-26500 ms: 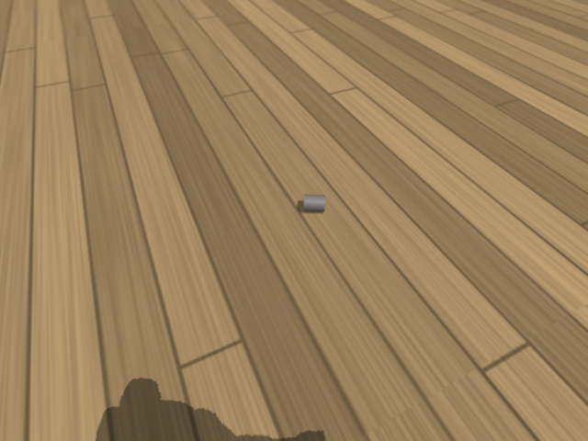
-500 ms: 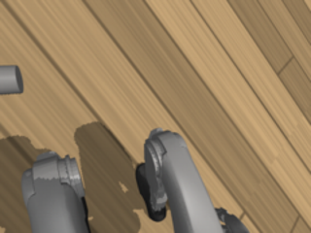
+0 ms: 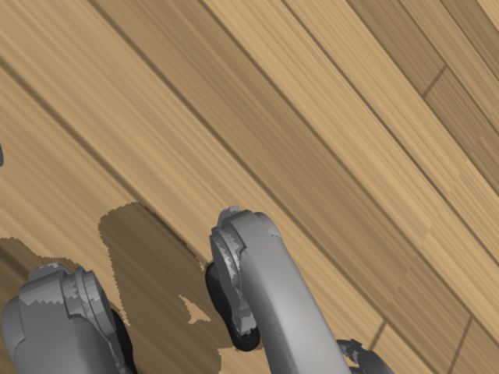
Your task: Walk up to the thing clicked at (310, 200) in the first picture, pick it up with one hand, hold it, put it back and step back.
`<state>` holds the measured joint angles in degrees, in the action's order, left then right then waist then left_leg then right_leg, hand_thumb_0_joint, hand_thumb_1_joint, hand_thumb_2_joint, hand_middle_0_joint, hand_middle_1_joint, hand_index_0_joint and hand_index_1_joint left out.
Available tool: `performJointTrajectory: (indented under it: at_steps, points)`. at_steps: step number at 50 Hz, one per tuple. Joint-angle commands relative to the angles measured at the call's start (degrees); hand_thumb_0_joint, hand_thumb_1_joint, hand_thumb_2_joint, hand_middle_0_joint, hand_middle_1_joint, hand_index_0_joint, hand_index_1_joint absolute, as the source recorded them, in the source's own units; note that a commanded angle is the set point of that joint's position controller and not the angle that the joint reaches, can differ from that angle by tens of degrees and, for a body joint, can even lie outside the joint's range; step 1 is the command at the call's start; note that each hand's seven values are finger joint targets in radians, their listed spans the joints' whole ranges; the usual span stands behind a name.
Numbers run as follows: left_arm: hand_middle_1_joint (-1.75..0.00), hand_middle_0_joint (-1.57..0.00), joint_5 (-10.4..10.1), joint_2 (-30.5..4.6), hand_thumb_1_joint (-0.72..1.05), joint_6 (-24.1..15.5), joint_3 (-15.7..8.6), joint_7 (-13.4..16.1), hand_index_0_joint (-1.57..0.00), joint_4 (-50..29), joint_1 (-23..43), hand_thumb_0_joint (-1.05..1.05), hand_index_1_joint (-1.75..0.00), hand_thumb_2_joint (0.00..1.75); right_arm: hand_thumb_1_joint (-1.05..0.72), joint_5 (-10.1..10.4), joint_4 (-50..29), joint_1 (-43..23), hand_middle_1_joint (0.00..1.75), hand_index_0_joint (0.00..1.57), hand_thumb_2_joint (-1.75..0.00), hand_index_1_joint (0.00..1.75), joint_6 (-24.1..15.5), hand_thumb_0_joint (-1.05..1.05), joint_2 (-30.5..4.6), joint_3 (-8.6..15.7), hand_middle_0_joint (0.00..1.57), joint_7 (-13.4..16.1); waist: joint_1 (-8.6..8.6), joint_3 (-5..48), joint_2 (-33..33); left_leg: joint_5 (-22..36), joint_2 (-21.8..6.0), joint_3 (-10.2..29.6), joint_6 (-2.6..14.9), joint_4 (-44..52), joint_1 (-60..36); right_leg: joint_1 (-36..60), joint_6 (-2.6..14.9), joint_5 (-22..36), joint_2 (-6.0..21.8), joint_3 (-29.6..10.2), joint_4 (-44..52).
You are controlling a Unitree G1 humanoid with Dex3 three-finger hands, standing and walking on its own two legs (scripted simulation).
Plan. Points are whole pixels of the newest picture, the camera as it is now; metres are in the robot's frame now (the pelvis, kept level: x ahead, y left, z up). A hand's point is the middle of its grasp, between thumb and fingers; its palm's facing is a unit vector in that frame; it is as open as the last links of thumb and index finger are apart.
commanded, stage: approach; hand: left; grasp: from above
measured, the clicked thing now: out of the picture +0.53 +0.33 -0.29
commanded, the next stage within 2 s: close in in 0.30 s
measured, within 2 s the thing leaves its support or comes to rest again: neither
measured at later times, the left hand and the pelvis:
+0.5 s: hand out of the picture +0.53 +0.34 -0.15, palm faces -0.43 -0.04 -0.90, open 13.9 cm; pelvis +0.00 +0.00 +0.00, yaw +0 degrees
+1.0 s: hand out of the picture +0.50 +0.32 -0.21, palm faces -0.46 -0.06 -0.88, open 14.0 cm; pelvis +0.00 +0.00 -0.01, yaw -2 degrees
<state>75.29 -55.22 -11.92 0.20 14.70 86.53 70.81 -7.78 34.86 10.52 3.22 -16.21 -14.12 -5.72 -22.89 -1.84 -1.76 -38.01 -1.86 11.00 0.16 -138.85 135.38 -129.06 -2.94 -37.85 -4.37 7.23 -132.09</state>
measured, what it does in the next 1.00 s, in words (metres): stands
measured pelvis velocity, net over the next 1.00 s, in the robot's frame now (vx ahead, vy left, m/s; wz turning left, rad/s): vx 0.00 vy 0.00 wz -0.03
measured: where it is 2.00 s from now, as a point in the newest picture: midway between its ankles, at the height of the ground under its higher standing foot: (184, 347)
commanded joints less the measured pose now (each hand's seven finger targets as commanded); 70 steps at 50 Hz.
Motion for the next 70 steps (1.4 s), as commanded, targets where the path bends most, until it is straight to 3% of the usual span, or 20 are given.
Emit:
performJointTrajectory:
  at_steps: [1, 6, 7, 9, 12, 19, 23, 26, 30, 33, 36, 40, 42, 47, 50, 52, 57, 64, 67, 70]
  points:
    - [-1.03, -0.11, -3.3, -15.8, -0.53, 3.0, -2.2, -0.6, -0.11, -6.1, 11.3, 0.00, -1.02, 0.97, -0.92, 0.4, -0.9, 11.1, 0.30, 0.20, -0.90, 0.30, 0.6, 0.00, -16.4, 4.4, 0.20, 0.7, 2.27, 38.1, 21.2, 11.9, 0.4, -5.9, 2.26, 13.1, -26.5, 25.1, 4.10, 15.1, -1.1, 3.0, 13.1]
    - [-1.03, -0.11, -6.4, -15.2, -0.51, -0.7, -2.0, -3.4, -0.12, -9.6, 11.4, 0.00, -1.02, 0.96, -0.91, 0.0, -1.0, 10.9, 0.30, 0.20, -0.90, 0.30, 0.8, 0.00, -16.9, 3.9, 0.20, 1.1, 0.55, 34.8, 17.6, 8.3, 0.1, -5.3, 2.27, 11.2, -22.8, 25.6, 4.11, 11.4, -1.4, 2.8, 13.8]
    - [-1.04, -0.10, -6.3, -16.4, -0.51, -2.2, -2.7, -3.3, -0.12, -12.3, 13.7, 0.00, -1.03, 0.96, -0.91, -0.3, -1.0, 11.1, 0.30, 0.20, -0.90, 0.30, 0.7, 0.00, -17.3, 3.9, 0.20, 1.3, 0.23, 35.3, 18.5, 8.0, 0.2, -5.0, 1.97, 11.2, -23.4, 25.0, 4.34, 10.6, -1.4, 3.1, 13.8]
    - [-1.05, -0.09, -5.7, -18.8, -0.53, -4.7, -4.2, -2.7, -0.10, -15.9, 15.7, 0.00, -1.03, 0.97, -0.91, -0.6, -0.9, 11.3, 0.30, 0.20, -0.90, 0.30, 0.7, 0.00, -17.5, 4.1, 0.20, 1.5, 1.45, 37.1, 22.4, 7.7, 0.1, -4.7, 1.18, 11.4, -27.8, 23.0, 4.83, 9.4, -1.3, 3.5, 13.3]
    - [-1.05, -0.08, -4.1, -19.2, -0.54, -7.4, -4.6, -1.0, -0.09, -18.5, 18.0, 0.00, -1.04, 0.99, -0.91, -1.4, -0.3, 11.7, 0.30, 0.20, -0.90, 0.30, 0.7, 0.00, -17.9, 4.1, 0.20, 1.5, 0.93, 40.3, 27.1, 9.8, 0.0, -4.1, 0.58, 11.3, -33.1, 22.1, 4.83, 11.2, -1.2, 4.6, 12.3]
    - [-1.07, -0.11, -1.2, -17.3, -0.53, -4.7, -2.3, 1.1, -0.10, -13.9, 18.9, 0.00, -1.08, 1.10, -0.92, -1.6, 1.7, 12.1, 0.30, 0.20, -0.90, 0.30, 0.3, 0.00, -17.3, 4.6, 0.20, 0.9, 0.93, 39.2, 29.2, 11.9, -0.1, -4.4, 0.98, 12.0, -35.2, 19.0, 4.47, 13.8, -1.2, 4.9, 11.9]
    - [-1.03, -0.07, -1.8, -13.0, -0.56, -2.4, 0.5, -1.6, -0.08, -10.1, 16.0, 0.00, -1.02, 0.99, -0.92, -1.2, 1.6, 11.8, 0.30, 0.20, -0.90, 0.30, 0.5, 0.00, -17.4, 5.0, 0.20, 0.7, 0.21, 35.1, 25.9, 12.2, -0.1, -4.0, 1.18, 12.3, -33.2, 16.6, 4.64, 13.8, -1.0, 5.3, 12.3]
    - [-1.05, -0.08, -3.2, -12.3, -0.53, -2.4, 1.3, -3.5, -0.10, -9.0, 13.9, 0.00, -1.03, 0.96, -0.91, -1.1, 1.0, 11.6, 0.30, 0.20, -0.90, 0.30, 1.1, 0.00, -17.3, 4.7, 0.20, 0.8, 0.03, 34.4, 24.2, 12.0, -0.1, -3.7, 1.26, 12.7, -31.6, 18.5, 4.41, 14.0, -1.0, 5.3, 12.2]
    - [-1.06, -0.08, -3.8, -14.6, -0.52, -4.3, 0.1, -4.1, -0.10, -10.5, 14.9, 0.00, -1.03, 0.95, -0.91, -1.2, -0.5, 10.9, 0.30, 0.20, -0.90, 0.30, 1.8, 0.00, -18.4, 4.3, 0.20, 1.3, -0.12, 33.1, 22.8, 12.5, 0.0, -2.9, 0.95, 12.3, -31.6, 18.0, 4.87, 13.5, -0.9, 5.6, 12.4]
    - [-1.02, -0.09, -3.0, -17.8, -0.52, -6.3, -1.9, -2.5, -0.10, -12.1, 15.7, 0.00, -1.01, 0.97, -0.91, -1.7, -1.0, 10.7, 0.30, 0.20, -0.90, 0.30, 1.8, 0.00, -18.2, 3.5, 0.20, 1.4, 0.25, 35.4, 25.0, 13.3, 0.0, -3.3, 0.89, 11.8, -32.7, 20.3, 4.62, 14.1, -1.0, 5.5, 12.1]
    - [-1.02, -0.08, -2.6, -16.1, -0.54, -7.7, -1.2, 0.1, -0.08, -8.0, 13.7, 0.00, -1.02, 1.00, -0.91, -2.1, -1.3, 9.9, 0.30, 0.20, -0.90, 0.30, 1.4, 0.00, -18.3, 2.5, 0.20, 1.3, -1.10, 31.5, 23.3, 10.9, 0.0, -2.9, 0.96, 11.8, -30.6, 19.1, 4.68, 12.2, -1.3, 6.2, 12.2]
    - [-1.00, -0.09, -1.0, -20.7, -0.55, -8.8, -3.0, 3.8, -0.08, -9.8, 15.9, 0.00, -1.00, 1.02, -0.91, -2.5, -1.3, 9.0, 0.30, 0.20, -0.90, 0.30, 0.4, 0.00, -18.7, 1.8, 0.20, 1.4, 0.03, 35.6, 28.3, 11.7, -0.4, -2.6, 0.80, 11.9, -35.3, 18.8, 4.60, 13.0, -1.2, 6.1, 11.0]
    - [-0.99, -0.08, -0.6, -18.8, -0.55, -8.4, -2.3, 5.5, -0.07, -7.7, 14.7, 0.00, -1.00, 1.01, -0.91, -2.8, -1.2, 9.1, 0.30, 0.20, -0.90, 0.30, -0.4, 0.00, -18.5, 1.6, 0.20, 1.3, -0.93, 34.2, 28.1, 12.3, -0.6, -2.3, 0.90, 11.7, -35.6, 18.1, 4.52, 13.8, -1.4, 6.4, 10.6]
    - [-0.96, -0.12, 0.4, -20.2, -0.50, -7.4, -2.3, 8.9, -0.11, -5.8, 15.5, 0.00, -0.97, 1.00, -0.91, -3.1, -0.2, 8.7, 0.30, 0.20, -0.90, 0.30, -1.6, 0.00, -18.8, 1.1, 0.20, 1.3, -0.79, 34.7, 29.4, 10.9, -0.8, -2.4, 0.98, 11.4, -34.8, 18.5, 4.42, 13.6, -1.6, 6.6, 10.2]
    - [-0.98, -0.12, 0.0, -18.8, -0.49, -6.3, -1.5, 10.0, -0.12, -3.7, 15.3, 0.00, -0.98, 1.01, -0.91, -3.1, 0.4, 8.9, 0.30, 0.20, -0.90, 0.30, -2.7, 0.00, -19.0, 0.8, 0.20, 1.2, -2.25, 32.5, 28.1, 10.9, -0.7, -2.3, 1.08, 10.8, -33.0, 18.7, 4.24, 14.1, -1.6, 6.8, 10.2]
    - [-0.96, -0.13, 0.1, -19.9, -0.49, -5.6, -1.7, 10.4, -0.12, -3.8, 15.4, 0.00, -0.97, 0.99, -0.91, -3.0, 0.6, 8.5, 0.30, 0.20, -0.90, 0.30, -3.2, 0.00, -19.2, 0.8, 0.20, 1.2, -1.86, 33.1, 27.9, 11.3, -0.8, -2.3, 1.10, 10.5, -32.8, 19.6, 4.17, 14.6, -1.7, 6.8, 10.2]
    - [-0.96, -0.15, -0.6, -18.3, -0.44, -4.1, -0.7, 10.2, -0.15, 0.3, 13.7, 0.00, -0.95, 0.94, -0.91, -3.1, 0.6, 8.4, 0.30, 0.20, -0.90, 0.30, -4.5, 0.00, -19.3, 0.4, 0.20, 1.0, -2.89, 31.1, 27.1, 10.9, -1.0, -2.0, 1.07, 10.3, -31.4, 19.4, 4.21, 14.5, -1.9, 7.0, 9.9]
    - [-0.92, -0.19, -1.3, -21.3, -0.39, -4.1, -2.0, 10.0, -0.19, -1.6, 13.5, 0.00, -0.91, 0.89, -0.91, -3.2, 0.1, 8.2, 0.30, 0.20, -0.90, 0.30, -5.4, 0.00, -20.0, -0.1, 0.20, 0.8, -2.84, 32.7, 26.6, 13.2, -1.1, -2.0, 1.09, 9.3, -31.2, 22.7, 4.00, 16.5, -1.9, 7.0, 9.9]
    - [-0.92, -0.19, -1.7, -20.1, -0.38, -4.2, -1.5, 9.5, -0.20, -0.8, 12.4, 0.00, -0.91, 0.87, -0.91, -3.2, -0.5, 7.8, 0.30, 0.20, -0.90, 0.30, -5.6, 0.00, -20.4, -0.2, 0.20, 0.7, -3.38, 30.5, 26.0, 12.5, -1.2, -1.7, 0.94, 9.3, -30.8, 21.4, 4.36, 15.4, -1.9, 7.2, 10.0]
    - [-0.91, -0.19, -2.1, -21.1, -0.38, -4.6, -1.5, 9.5, -0.20, -2.3, 12.5, 0.00, -0.90, 0.87, -0.91, -3.3, -0.2, 7.4, 0.30, 0.20, -0.90, 0.30, -5.6, 0.00, -20.0, -0.6, 0.20, 0.6, -2.52, 31.7, 26.0, 12.0, -1.4, -2.0, 1.29, 8.9, -31.0, 23.0, 4.04, 15.4, -2.2, 6.7, 10.4]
